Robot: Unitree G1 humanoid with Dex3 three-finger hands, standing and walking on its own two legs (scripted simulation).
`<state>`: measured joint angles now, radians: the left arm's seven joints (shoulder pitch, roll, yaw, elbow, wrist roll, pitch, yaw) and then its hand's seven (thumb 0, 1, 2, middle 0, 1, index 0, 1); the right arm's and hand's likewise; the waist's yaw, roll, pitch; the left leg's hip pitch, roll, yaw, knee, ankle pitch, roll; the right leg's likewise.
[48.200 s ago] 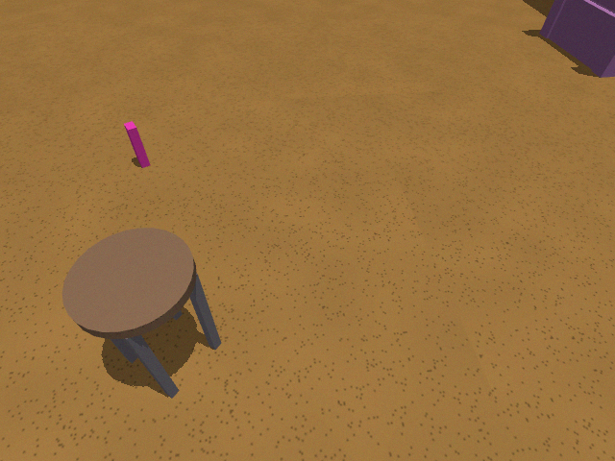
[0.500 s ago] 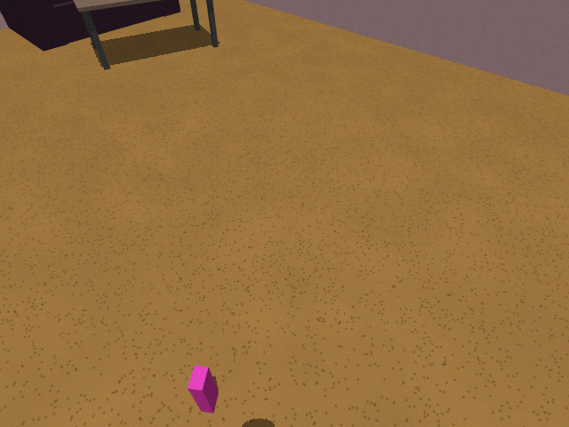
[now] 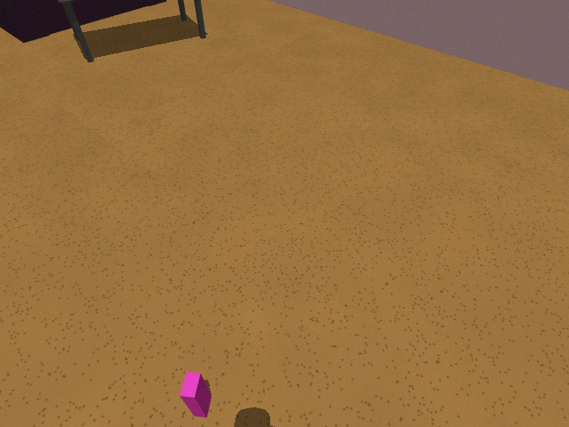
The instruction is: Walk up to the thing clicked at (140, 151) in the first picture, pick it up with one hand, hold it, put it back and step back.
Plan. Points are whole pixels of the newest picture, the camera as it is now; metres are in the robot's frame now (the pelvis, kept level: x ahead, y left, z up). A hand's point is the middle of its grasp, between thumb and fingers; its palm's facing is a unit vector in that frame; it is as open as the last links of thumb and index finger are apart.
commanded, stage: stand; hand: left
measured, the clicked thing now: (197, 395) +0.35 +0.24 -0.67
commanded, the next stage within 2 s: step back in 0.68 s
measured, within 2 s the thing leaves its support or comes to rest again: neither
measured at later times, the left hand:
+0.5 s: hand out of the picture +0.07 +0.25 -0.16, palm faces -0.01 -0.94 -0.34, open 7.4 cm
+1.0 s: hand out of the picture +0.06 +0.27 -0.17, palm faces -0.02 -0.91 -0.42, open 7.4 cm
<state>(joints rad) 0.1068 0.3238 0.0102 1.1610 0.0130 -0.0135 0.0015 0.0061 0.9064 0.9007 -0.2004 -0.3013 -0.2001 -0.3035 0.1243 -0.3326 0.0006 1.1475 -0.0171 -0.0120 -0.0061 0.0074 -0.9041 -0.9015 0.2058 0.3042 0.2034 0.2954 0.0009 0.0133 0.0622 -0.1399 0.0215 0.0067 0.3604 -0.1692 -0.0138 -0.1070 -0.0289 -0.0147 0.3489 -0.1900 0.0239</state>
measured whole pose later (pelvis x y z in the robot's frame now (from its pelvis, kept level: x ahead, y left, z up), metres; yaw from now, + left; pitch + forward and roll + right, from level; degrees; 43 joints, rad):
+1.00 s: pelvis -0.04 -0.02 -0.03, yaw +0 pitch -2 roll +1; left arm 0.08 0.41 0.06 0.99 0.01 0.03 0.00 0.01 0.91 0.90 -0.20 -0.30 -0.20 -0.30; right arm 0.04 -0.39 -0.06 0.97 -0.01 0.06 0.01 0.01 -0.90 -0.90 0.21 0.30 0.20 0.30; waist 0.00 0.00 0.19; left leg -0.35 0.03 0.01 0.64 -0.25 -0.01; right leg -0.34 -0.01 0.01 0.71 -0.33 -0.04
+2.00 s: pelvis -0.29 +0.00 -0.02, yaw -3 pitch -3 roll +2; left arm 0.21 0.34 0.07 0.86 0.04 0.03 0.01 0.01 0.90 0.90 -0.20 -0.30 -0.20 -0.30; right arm 0.12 -0.38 -0.05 0.87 0.00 0.08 -0.01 0.01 -0.90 -0.90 0.21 0.30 0.20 0.30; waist 0.03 0.03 0.16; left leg -0.49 -0.12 -0.13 1.13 -0.48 0.00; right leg -0.28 0.01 0.07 0.62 -0.30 -0.02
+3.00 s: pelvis -0.61 +0.01 -0.02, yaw +1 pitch -4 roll +0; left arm 0.15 0.39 0.07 0.86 0.02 0.07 0.01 0.01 0.91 0.90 -0.20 -0.30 -0.20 -0.30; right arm 0.19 -0.33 -0.03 0.91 -0.05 0.03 0.00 0.01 -0.90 -0.90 0.21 0.30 0.21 0.30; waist 0.02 -0.04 0.15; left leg -0.25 -0.05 -0.03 0.62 -0.32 0.04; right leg -0.44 0.02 0.06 0.94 -0.49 -0.02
